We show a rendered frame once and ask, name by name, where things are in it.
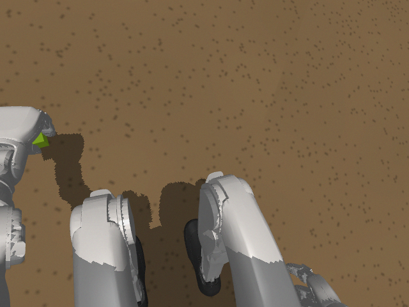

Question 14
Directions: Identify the right robot foot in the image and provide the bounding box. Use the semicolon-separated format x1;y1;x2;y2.
184;219;221;297

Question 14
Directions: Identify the right robot hand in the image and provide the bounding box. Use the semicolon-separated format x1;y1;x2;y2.
286;263;342;307

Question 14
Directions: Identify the small box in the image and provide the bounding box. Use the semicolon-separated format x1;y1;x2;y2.
32;132;49;148

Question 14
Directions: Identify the left robot hand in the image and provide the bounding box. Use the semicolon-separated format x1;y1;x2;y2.
0;106;56;155

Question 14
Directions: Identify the left robot arm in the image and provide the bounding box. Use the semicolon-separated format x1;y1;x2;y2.
0;138;28;307

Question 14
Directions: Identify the left robot foot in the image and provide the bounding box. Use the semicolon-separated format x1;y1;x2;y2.
135;236;148;307

